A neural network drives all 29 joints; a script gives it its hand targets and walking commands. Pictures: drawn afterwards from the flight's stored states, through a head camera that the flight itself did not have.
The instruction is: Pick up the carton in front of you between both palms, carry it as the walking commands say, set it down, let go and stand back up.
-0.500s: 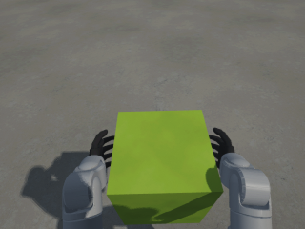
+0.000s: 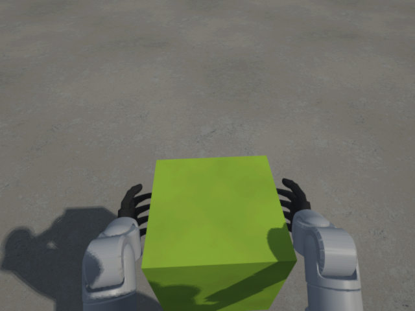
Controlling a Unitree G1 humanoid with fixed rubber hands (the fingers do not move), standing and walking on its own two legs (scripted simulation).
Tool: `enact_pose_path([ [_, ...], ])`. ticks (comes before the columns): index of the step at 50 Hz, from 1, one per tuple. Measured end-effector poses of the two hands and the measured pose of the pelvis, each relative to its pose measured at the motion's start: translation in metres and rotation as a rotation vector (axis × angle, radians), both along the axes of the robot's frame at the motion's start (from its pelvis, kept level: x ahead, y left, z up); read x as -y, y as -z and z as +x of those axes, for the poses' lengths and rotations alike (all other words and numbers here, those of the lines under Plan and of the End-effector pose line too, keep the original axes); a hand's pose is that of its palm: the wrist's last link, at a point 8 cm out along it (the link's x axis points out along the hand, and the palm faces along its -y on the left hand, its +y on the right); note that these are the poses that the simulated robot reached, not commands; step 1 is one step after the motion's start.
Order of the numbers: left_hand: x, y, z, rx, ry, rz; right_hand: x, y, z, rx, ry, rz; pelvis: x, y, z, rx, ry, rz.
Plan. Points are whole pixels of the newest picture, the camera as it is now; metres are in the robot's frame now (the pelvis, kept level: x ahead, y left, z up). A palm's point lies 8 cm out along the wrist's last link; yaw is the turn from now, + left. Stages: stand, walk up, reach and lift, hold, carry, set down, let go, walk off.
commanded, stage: carry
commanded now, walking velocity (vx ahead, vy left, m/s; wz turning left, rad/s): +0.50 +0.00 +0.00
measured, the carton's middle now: (214, 237) +0.27 +0.00 +0.00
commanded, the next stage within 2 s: none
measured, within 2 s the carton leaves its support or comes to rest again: neither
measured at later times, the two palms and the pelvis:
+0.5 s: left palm (157, 102) +0.59 +0.13 +0.10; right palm (270, 100) +0.61 -0.17 +0.09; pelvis +0.34 -0.03 +0.00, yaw +3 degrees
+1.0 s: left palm (158, 55) +0.92 +0.16 +0.08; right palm (242, 52) +0.93 -0.13 +0.08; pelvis +0.65 +0.01 +0.00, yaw +1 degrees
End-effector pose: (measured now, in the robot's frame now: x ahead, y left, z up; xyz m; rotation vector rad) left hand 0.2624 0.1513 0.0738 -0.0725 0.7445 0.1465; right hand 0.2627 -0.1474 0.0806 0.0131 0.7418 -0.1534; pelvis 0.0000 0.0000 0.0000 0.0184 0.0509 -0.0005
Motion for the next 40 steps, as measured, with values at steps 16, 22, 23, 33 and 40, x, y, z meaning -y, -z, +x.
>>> enact_pose_path([
  [16,-0.009,-0.038,0.192,0.070,-0.007,0.007,-0.009,-0.039,0.196,0.069,-0.013,0.001,-0.004,-0.031,0.198,-0.019,-0.015,-0.047],
  [22,0.009,-0.037,0.287,0.118,-0.035,0.035,0.009,-0.028,0.298,0.117,-0.036,0.036,0.018,-0.005,0.297,0.002,-0.040,-0.023],
  [23,0.013,-0.034,0.304,0.116,-0.037,0.046,0.013,-0.022,0.316,0.116,-0.038,0.048,0.022,0.000,0.313,0.007,-0.042,-0.032],
  [33,0.026,-0.039,0.420,0.003,-0.074,0.059,0.025,-0.021,0.442,0.003,-0.066,0.070,0.041,-0.030,0.425,-0.019,-0.057,0.013],
  [40,0.022,-0.057,0.518,0.067,-0.042,0.059,0.022,-0.038,0.530,0.068,-0.039,0.064,0.029,-0.033,0.519,-0.023,-0.041,0.016],
])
